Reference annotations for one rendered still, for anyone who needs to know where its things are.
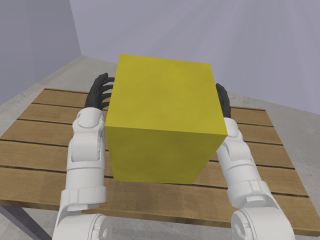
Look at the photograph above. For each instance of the carton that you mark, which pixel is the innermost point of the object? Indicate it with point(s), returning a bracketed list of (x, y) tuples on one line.
[(164, 121)]

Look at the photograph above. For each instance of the robot right forearm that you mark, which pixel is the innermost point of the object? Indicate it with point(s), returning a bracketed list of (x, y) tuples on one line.
[(245, 186)]

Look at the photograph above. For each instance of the robot left forearm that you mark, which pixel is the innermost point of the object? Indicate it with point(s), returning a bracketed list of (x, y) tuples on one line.
[(84, 187)]

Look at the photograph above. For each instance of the robot left hand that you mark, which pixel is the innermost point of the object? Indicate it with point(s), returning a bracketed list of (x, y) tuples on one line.
[(95, 97)]

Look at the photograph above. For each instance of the table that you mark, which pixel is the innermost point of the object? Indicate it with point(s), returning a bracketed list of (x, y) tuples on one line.
[(33, 172)]

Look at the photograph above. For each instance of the right robot upper arm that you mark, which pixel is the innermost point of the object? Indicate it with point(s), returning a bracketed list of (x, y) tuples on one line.
[(260, 223)]

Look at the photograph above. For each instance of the robot right hand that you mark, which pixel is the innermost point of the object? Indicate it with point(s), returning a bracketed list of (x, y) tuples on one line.
[(224, 101)]

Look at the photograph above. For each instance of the left robot upper arm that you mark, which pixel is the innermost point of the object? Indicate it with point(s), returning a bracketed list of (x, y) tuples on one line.
[(84, 227)]

